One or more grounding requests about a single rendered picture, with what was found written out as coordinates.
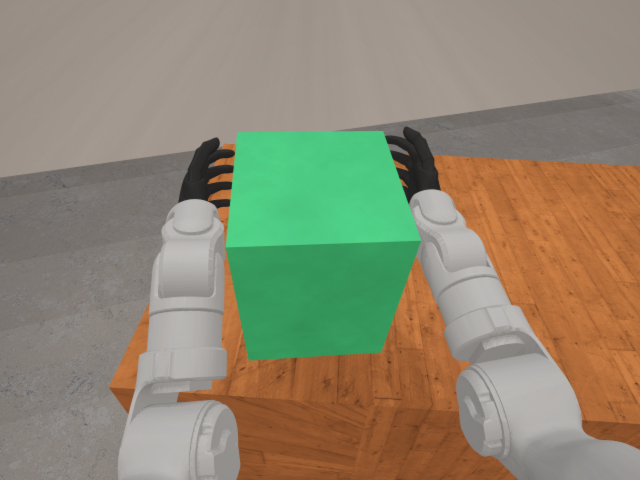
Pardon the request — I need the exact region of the pedestal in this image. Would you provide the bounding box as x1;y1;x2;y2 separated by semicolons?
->
109;144;640;480

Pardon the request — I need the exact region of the carton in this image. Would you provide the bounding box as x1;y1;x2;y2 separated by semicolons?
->
226;131;421;361

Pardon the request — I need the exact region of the robot right forearm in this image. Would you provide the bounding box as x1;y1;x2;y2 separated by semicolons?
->
409;189;582;426

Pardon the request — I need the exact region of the robot right upper arm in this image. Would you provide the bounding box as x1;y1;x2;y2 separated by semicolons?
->
456;353;640;480

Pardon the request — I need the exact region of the robot left upper arm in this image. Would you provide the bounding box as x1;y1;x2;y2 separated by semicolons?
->
119;400;240;480

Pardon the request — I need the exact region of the right robot hand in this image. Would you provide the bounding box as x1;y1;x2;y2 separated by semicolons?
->
385;127;441;204

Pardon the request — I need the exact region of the left robot hand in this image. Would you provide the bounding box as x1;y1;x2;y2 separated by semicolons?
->
178;137;235;209

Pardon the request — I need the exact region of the robot left forearm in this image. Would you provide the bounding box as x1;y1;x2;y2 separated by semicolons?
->
118;199;227;479

